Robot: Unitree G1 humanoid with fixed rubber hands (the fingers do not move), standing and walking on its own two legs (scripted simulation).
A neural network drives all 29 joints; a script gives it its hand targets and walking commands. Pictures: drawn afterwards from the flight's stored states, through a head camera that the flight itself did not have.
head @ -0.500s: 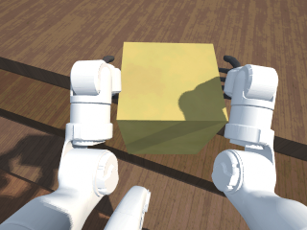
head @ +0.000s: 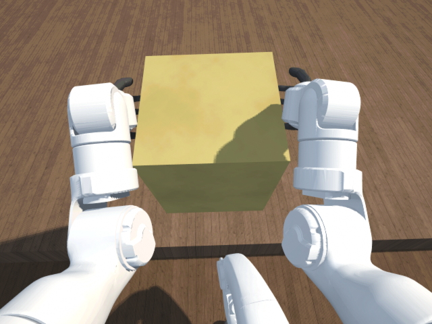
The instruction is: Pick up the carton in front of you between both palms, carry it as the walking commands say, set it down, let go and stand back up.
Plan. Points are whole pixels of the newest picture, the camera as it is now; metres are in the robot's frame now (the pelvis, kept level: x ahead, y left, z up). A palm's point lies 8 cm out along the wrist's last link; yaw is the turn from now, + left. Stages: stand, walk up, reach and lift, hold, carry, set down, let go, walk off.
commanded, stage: carry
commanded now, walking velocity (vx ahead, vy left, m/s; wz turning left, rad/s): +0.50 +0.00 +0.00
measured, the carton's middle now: (212, 143) +0.42 -0.05 +0.08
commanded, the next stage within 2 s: none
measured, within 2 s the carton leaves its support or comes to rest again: neither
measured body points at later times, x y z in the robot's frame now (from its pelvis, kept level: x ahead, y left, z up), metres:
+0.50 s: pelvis +0.33 -0.02 +0.14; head +0.36 -0.02 +0.59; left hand +0.71 +0.19 +0.34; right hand +0.77 -0.10 +0.33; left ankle +0.39 +0.11 -0.41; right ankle +0.24 -0.15 -0.60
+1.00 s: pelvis +0.69 +0.05 +0.25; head +0.71 +0.05 +0.70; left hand +1.10 +0.18 +0.44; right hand +1.09 -0.11 +0.46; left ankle +0.56 +0.16 -0.46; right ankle +0.83 -0.03 -0.47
